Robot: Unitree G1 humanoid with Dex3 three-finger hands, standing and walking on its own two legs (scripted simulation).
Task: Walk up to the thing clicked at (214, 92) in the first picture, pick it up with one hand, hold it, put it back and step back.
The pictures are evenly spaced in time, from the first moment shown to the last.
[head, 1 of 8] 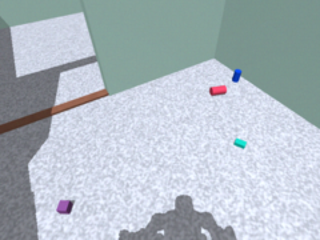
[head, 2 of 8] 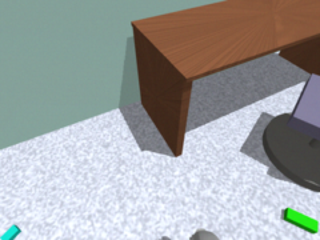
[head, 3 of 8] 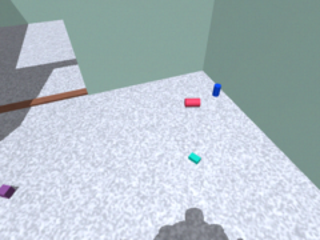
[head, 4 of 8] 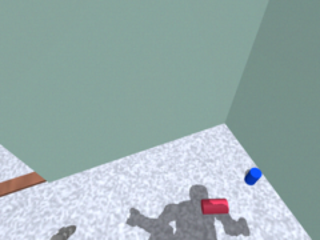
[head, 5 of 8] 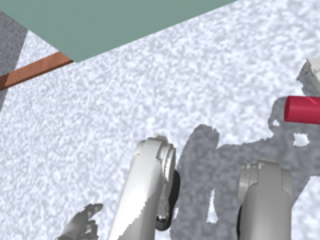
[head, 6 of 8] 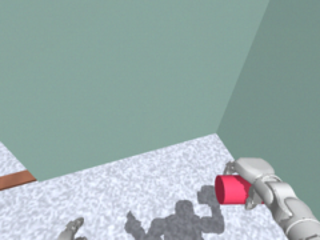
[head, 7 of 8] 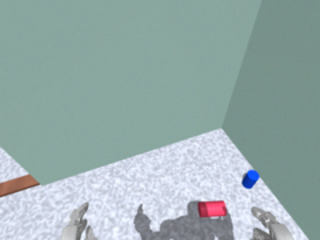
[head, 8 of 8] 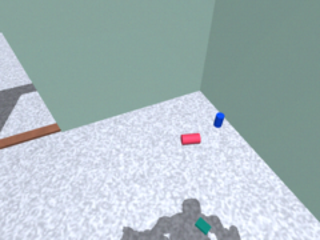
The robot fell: no
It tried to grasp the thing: yes
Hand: right
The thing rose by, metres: 0.67
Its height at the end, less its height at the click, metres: +0.00
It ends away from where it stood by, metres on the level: 0.00
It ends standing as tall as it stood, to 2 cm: yes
